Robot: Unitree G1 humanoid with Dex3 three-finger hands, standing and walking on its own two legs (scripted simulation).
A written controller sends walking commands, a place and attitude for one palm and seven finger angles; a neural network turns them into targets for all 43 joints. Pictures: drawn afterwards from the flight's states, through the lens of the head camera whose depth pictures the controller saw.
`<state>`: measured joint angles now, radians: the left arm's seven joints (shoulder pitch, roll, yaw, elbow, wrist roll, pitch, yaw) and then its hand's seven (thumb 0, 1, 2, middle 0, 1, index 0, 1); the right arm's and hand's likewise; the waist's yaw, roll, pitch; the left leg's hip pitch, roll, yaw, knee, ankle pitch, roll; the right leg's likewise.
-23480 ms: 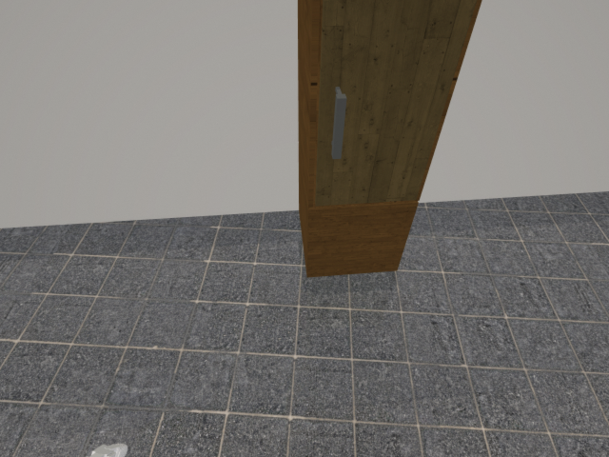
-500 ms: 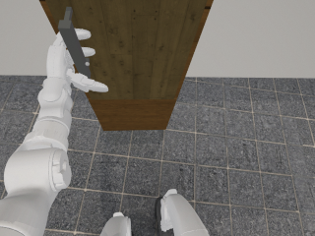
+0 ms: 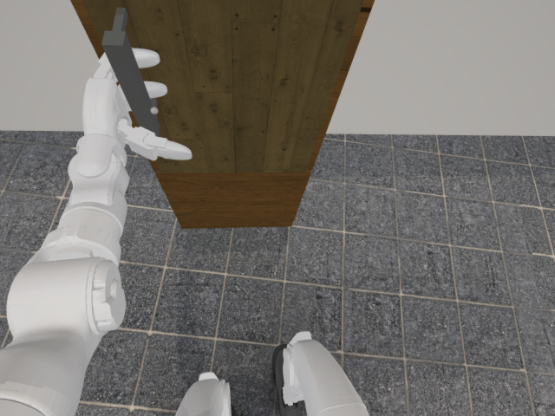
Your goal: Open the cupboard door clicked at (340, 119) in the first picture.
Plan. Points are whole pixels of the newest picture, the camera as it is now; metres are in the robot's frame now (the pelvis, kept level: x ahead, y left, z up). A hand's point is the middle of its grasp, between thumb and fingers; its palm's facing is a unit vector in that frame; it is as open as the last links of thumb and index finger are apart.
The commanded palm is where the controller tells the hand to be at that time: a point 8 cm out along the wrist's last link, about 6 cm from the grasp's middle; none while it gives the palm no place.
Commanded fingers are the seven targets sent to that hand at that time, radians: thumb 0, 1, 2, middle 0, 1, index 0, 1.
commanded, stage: close the thumb around the handle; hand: left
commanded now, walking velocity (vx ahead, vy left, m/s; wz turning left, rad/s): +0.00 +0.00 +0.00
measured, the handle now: (137, 80) +0.58 +0.13 +0.06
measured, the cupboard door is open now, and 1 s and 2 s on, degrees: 0 0 49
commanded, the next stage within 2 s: pull the door open along its arc in 0.76 s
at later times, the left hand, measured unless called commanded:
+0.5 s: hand (153, 109) +0.53 +0.11 +0.05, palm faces -0.08 -1.00 -0.03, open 8.8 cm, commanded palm +0.50 +0.16 +0.06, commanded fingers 0.00 0.79 0.85 -0.39 -1.34 -0.39 -1.34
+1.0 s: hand (153, 110) +0.53 +0.11 +0.06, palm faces -0.08 -1.00 -0.03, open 5.7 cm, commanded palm +0.49 +0.16 +0.06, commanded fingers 0.00 0.90 0.90 -0.40 -1.35 -0.40 -1.35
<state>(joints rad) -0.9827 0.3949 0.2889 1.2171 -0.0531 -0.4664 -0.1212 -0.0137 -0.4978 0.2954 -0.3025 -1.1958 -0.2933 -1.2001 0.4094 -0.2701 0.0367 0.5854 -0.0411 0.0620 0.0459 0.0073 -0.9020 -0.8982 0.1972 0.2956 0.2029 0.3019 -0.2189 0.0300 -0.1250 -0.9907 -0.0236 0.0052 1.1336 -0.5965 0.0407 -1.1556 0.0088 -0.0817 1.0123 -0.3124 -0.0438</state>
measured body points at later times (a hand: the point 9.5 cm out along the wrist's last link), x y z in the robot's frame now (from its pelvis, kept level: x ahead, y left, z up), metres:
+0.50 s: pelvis +0.01 +0.00 +0.00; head +0.16 +0.01 +0.42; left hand +0.53 +0.16 +0.06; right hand +0.00 -0.26 -0.11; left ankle -0.04 +0.09 -0.65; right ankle +0.08 -0.10 -0.65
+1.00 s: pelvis +0.01 +0.00 +0.00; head +0.16 +0.01 +0.43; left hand +0.53 +0.16 +0.06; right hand +0.00 -0.26 -0.11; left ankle -0.04 +0.09 -0.65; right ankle +0.08 -0.10 -0.65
